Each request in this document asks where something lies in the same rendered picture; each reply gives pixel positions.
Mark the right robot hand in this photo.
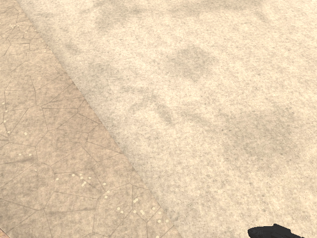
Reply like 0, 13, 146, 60
248, 223, 304, 238

